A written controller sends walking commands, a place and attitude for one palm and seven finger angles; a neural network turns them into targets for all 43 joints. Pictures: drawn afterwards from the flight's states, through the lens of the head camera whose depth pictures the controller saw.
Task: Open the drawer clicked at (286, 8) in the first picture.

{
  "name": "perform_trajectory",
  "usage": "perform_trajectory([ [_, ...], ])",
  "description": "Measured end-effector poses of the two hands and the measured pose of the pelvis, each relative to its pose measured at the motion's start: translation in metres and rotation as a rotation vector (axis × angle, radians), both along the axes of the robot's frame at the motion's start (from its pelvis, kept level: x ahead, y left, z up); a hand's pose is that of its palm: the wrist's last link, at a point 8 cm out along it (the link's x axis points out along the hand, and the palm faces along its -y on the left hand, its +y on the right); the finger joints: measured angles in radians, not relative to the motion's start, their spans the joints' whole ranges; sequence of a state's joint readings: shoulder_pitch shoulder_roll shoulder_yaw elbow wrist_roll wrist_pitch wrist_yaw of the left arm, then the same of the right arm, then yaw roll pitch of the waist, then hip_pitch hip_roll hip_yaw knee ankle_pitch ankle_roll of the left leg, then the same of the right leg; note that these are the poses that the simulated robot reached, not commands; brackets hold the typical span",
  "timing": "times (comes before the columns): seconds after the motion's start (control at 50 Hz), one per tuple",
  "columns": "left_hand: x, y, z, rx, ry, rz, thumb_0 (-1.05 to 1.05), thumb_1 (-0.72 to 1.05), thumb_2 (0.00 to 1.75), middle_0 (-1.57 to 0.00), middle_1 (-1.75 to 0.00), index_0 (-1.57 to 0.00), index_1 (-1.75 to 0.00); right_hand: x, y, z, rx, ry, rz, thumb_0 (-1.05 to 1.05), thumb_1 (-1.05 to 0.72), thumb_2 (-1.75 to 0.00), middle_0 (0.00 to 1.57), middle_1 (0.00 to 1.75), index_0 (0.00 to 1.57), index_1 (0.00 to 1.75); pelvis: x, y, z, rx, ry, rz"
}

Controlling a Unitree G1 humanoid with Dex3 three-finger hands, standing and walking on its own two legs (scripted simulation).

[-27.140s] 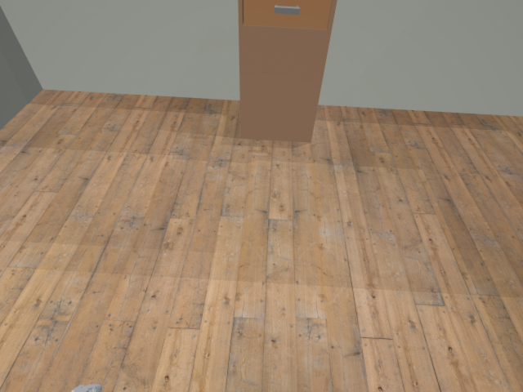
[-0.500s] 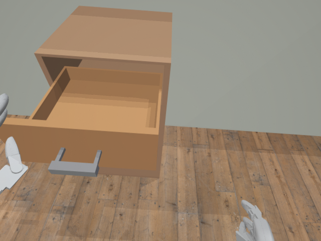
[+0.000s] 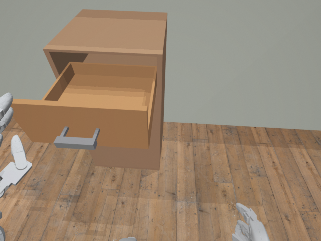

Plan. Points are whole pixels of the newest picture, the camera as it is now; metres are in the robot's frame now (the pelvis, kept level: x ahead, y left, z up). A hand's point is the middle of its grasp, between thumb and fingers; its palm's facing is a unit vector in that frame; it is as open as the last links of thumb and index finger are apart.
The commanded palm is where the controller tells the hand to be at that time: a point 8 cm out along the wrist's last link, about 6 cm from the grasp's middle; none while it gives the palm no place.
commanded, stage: step back with the hand held close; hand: left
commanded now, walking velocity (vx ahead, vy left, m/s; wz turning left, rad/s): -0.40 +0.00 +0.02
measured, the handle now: (78, 136) +0.39 +0.28 +0.02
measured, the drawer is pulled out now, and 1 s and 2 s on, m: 0.30 0.30 0.30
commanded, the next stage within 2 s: stop stepping back and stand still in 0.06 s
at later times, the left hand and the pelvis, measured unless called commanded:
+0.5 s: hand out of the picture +0.07 +0.24 +0.19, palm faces +0.50 -0.76 -0.43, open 7.4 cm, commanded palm +0.01 +0.28 +0.21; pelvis -0.10 -0.01 +0.00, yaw +4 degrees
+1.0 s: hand out of the picture +0.06 +0.23 +0.16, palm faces +0.40 -0.81 -0.43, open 7.4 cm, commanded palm none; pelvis -0.12 -0.01 +0.00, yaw +5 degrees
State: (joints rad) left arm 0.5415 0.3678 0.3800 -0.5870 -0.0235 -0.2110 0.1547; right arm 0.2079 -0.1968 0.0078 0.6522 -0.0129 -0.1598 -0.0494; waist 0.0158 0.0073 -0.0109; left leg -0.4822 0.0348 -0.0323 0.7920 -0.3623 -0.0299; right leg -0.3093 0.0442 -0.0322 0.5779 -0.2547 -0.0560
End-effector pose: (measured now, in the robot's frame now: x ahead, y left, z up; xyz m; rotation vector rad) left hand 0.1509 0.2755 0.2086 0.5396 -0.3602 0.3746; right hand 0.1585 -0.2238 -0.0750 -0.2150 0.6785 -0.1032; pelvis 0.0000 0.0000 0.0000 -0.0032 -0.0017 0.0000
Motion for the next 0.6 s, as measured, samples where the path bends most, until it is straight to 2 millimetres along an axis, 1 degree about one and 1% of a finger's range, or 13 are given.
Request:
perform_trajectory([
  [0.04, -0.006, -0.005, 0.002, -0.009, 0.014, -0.017, 0.01, 0.89, 0.90, -0.21, -0.30, -0.22, -0.30, -0.008, -0.006, 0.005, -0.002, 0.022, -0.007, 0.01, -0.91, -0.90, 0.20, 0.30, 0.21, 0.30, -0.010, -0.003, 0.006, 0.023, 0.005, 0.005],
  [0.12, -0.021, -0.012, 0.003, -0.011, 0.046, -0.037, 0.01, 0.89, 0.90, -0.21, -0.30, -0.22, -0.30, -0.022, -0.013, 0.022, -0.025, 0.010, -0.030, 0.02, -0.91, -0.90, 0.20, 0.30, 0.21, 0.30, -0.028, -0.007, 0.015, 0.058, 0.021, 0.000],
  [0.18, -0.035, -0.011, -0.001, -0.014, 0.065, -0.052, 0.01, 0.89, 0.90, -0.21, -0.30, -0.22, -0.30, -0.032, -0.017, 0.032, -0.053, -0.010, -0.032, 0.01, -0.91, -0.90, 0.20, 0.30, 0.21, 0.30, -0.043, -0.006, 0.016, 0.052, 0.039, 0.005],
  [0.22, -0.047, -0.008, -0.004, -0.010, 0.066, -0.067, 0.01, 0.89, 0.90, -0.21, -0.30, -0.22, -0.30, -0.040, -0.019, 0.035, -0.077, -0.023, -0.032, 0.01, -0.91, -0.90, 0.20, 0.30, 0.21, 0.30, -0.054, -0.003, 0.012, 0.029, 0.046, 0.014],
  [0.26, -0.060, -0.004, -0.007, 0.005, 0.056, -0.078, 0.01, 0.89, 0.90, -0.21, -0.30, -0.22, -0.30, -0.051, -0.020, 0.034, -0.097, -0.032, -0.035, 0.01, -0.91, -0.90, 0.20, 0.30, 0.21, 0.30, -0.066, 0.000, 0.007, 0.008, 0.041, 0.031],
  [0.34, -0.090, 0.004, -0.002, 0.022, 0.043, -0.024, 0.01, 0.88, 0.90, -0.21, -0.30, -0.22, -0.30, -0.076, -0.016, 0.034, -0.096, -0.033, -0.032, 0.01, -0.91, -0.90, 0.20, 0.30, 0.21, 0.30, -0.081, -0.002, 0.009, 0.012, 0.015, 0.040],
  [0.38, -0.103, 0.005, 0.000, 0.020, 0.035, 0.019, 0.01, 0.89, 0.90, -0.21, -0.30, -0.22, -0.30, -0.088, -0.014, 0.030, -0.079, -0.035, -0.026, 0.01, -0.91, -0.90, 0.20, 0.30, 0.21, 0.30, -0.085, -0.003, 0.009, 0.007, 0.007, 0.051],
  [0.42, -0.115, 0.005, 0.001, 0.022, 0.023, 0.054, 0.01, 0.89, 0.90, -0.21, -0.30, -0.22, -0.30, -0.098, -0.013, 0.021, -0.062, -0.025, -0.015, 0.01, -0.91, -0.90, 0.20, 0.30, 0.21, 0.30, -0.089, -0.006, 0.006, 0.009, 0.001, 0.061],
  [0.46, -0.122, 0.004, -0.002, 0.021, 0.015, 0.075, 0.01, 0.89, 0.90, -0.21, -0.30, -0.22, -0.30, -0.105, -0.013, 0.008, -0.045, 0.004, -0.003, 0.01, -0.91, -0.90, 0.20, 0.30, 0.21, 0.30, -0.096, -0.009, 0.002, 0.008, -0.005, 0.058],
  [0.5, -0.127, 0.004, -0.003, -0.002, 0.006, 0.084, 0.01, 0.89, 0.90, -0.21, -0.30, -0.22, -0.30, -0.114, -0.015, -0.001, -0.035, 0.050, -0.002, 0.01, -0.90, -0.90, 0.20, 0.30, 0.21, 0.30, -0.104, -0.010, 0.002, 0.006, -0.010, 0.061],
  [0.54, -0.130, 0.003, -0.003, -0.036, -0.008, 0.082, 0.01, 0.89, 0.90, -0.21, -0.30, -0.22, -0.30, -0.123, -0.017, -0.003, -0.035, 0.083, -0.008, 0.01, -0.90, -0.90, 0.20, 0.30, 0.21, 0.30, -0.109, -0.010, 0.004, 0.016, -0.012, 0.060],
  [0.6, -0.134, -0.001, -0.003, -0.070, -0.031, 0.058, 0.01, 0.89, 0.90, -0.21, -0.30, -0.21, -0.30, -0.132, -0.019, 0.002, -0.054, 0.075, -0.018, 0.01, -0.91, -0.90, 0.20, 0.30, 0.21, 0.30, -0.113, -0.009, 0.005, 0.018, -0.008, 0.066],
])
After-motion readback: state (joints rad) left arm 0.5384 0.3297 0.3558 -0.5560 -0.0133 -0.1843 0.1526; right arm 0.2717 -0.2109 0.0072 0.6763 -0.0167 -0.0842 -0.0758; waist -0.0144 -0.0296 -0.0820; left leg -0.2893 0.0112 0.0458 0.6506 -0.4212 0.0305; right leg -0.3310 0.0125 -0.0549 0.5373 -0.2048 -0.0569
